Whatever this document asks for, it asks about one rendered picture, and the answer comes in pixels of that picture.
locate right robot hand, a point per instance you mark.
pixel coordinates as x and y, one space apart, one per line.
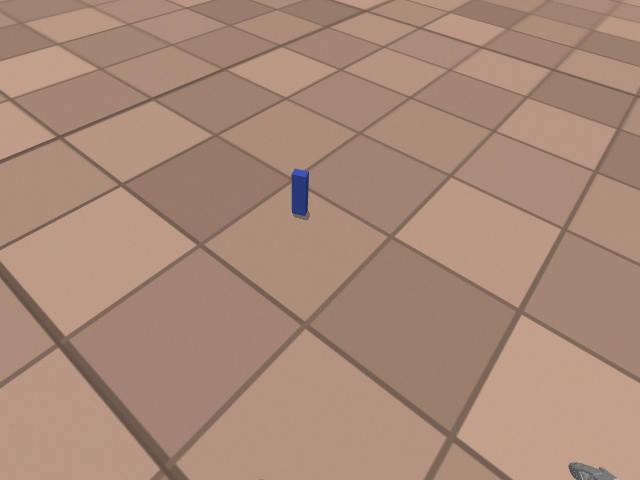
585 472

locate carton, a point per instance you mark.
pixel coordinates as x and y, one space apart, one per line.
300 183

